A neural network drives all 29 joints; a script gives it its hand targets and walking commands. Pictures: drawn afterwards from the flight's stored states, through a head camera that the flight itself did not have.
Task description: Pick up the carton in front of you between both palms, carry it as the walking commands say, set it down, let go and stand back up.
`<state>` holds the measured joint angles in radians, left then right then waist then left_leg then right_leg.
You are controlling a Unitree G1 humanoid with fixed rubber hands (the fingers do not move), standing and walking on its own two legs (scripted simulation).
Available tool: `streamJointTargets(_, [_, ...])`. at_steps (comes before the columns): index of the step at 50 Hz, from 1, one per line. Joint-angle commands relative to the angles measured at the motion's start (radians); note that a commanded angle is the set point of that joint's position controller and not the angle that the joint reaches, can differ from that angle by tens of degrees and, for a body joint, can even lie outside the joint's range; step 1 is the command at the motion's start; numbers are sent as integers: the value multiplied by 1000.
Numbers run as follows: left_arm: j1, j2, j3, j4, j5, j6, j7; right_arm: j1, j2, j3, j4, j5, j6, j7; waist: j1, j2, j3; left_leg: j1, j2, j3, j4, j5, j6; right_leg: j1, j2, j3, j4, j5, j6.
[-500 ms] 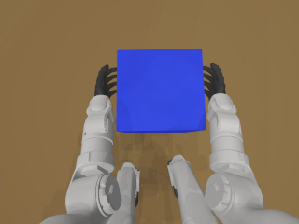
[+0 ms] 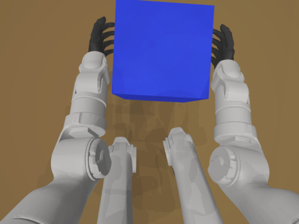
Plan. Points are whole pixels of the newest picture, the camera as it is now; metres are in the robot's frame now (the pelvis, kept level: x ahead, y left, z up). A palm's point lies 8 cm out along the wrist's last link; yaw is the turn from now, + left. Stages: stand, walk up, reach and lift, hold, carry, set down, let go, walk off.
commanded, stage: set down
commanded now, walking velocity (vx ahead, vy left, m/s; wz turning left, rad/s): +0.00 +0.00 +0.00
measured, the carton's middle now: (158, 63) +0.49 -0.07 -0.18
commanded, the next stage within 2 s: none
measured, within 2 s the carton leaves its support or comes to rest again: rests again in 1.04 s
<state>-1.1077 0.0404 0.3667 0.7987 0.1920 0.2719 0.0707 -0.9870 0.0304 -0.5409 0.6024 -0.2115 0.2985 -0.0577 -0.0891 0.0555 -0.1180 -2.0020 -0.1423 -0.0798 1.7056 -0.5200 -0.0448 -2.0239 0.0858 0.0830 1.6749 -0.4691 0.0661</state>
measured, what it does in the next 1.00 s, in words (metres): lowers itself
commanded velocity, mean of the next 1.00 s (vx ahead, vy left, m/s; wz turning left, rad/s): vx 0.00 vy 0.00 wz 0.00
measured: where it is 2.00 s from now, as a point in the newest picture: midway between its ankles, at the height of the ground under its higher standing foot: (151, 169)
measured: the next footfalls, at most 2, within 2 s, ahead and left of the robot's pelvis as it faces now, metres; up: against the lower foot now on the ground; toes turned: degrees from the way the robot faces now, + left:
none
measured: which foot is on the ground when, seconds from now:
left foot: down 0.00-1.00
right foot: down 0.00-1.00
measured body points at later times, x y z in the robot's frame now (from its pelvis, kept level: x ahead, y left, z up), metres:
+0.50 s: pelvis -0.01 +0.00 -0.10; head +0.35 -0.01 +0.16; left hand +0.56 +0.06 -0.27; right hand +0.49 -0.23 -0.26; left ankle +0.09 +0.12 -0.47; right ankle +0.11 -0.13 -0.47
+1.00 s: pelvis -0.01 +0.01 -0.12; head +0.36 -0.01 +0.14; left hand +0.56 +0.07 -0.30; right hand +0.48 -0.23 -0.30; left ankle +0.09 +0.12 -0.47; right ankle +0.11 -0.13 -0.47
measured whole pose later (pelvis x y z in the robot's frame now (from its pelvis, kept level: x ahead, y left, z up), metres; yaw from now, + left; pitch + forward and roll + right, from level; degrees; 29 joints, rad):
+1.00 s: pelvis -0.01 +0.01 -0.12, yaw -1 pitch +40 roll -3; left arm -1.48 0.25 0.11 1.13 0.03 0.18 0.11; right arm -1.24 -0.11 -0.50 0.81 -0.08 0.22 -0.08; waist -0.13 0.05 0.28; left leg -2.24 -0.17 -0.05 2.17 -0.62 -0.04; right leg -2.24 0.07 0.05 2.12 -0.58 0.09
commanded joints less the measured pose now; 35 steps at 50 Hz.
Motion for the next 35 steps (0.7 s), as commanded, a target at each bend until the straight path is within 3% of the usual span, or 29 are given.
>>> streamJointTargets(1, [-611,-916,-425,12,-105,-32,-186,-679,838,519,26,125,-17,240,-63,29,-1050,474,-61,128,-112,214,8,608,61,-175,-79,301,5])
streamJointTargets(12, [-741,-822,-424,66,-122,-41,-152,-817,738,467,33,154,-31,246,-92,63,-1026,421,-53,130,39,207,13,463,47,-204,73,280,8])
streamJointTargets(23, [-856,-738,-497,99,-208,-66,-150,-944,652,495,27,230,-61,235,-121,67,-1007,369,-37,136,196,243,21,454,24,-209,216,331,9])
streamJointTargets(26, [-888,-736,-534,74,-241,-76,-147,-1001,648,525,-23,275,-72,232,-135,79,-1046,392,-34,135,236,276,28,448,22,-209,247,367,7])
streamJointTargets(31, [-877,-766,-564,59,-271,-97,-150,-971,658,554,-2,295,-82,229,-131,74,-994,330,-41,132,274,341,31,484,28,-193,287,461,-1])
streamJointTargets(35, [-822,-753,-524,124,-244,-105,-156,-920,658,524,55,274,-89,235,-119,71,-888,264,-42,128,280,308,35,431,30,-184,298,430,1])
